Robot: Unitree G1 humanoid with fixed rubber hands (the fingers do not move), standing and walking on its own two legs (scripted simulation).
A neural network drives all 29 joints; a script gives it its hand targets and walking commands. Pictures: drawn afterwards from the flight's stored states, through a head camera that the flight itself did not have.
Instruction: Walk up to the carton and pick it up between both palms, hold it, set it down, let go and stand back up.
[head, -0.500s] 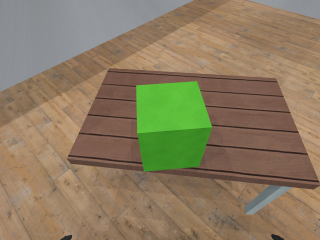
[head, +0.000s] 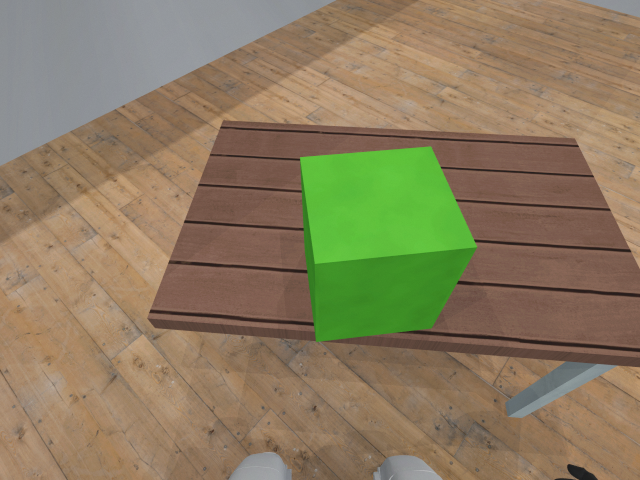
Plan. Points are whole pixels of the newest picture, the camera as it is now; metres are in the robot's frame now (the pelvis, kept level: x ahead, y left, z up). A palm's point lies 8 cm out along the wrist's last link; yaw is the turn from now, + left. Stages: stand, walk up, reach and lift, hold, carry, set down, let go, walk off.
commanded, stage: walk up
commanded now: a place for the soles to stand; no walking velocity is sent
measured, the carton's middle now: (370, 249) +0.45 -0.05 -0.05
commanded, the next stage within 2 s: reach and lift in 1.36 s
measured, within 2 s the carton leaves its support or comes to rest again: neither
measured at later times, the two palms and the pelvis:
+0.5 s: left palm (111, 437) +0.17 +0.30 -0.09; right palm out of the picture +0.13 -0.29 -0.08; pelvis +0.04 +0.02 +0.02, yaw -4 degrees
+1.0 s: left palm (95, 470) +0.13 +0.31 -0.09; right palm out of the picture +0.09 -0.29 -0.09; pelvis +0.04 +0.01 +0.03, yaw -6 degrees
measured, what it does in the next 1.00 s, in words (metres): steps on the spot: right foot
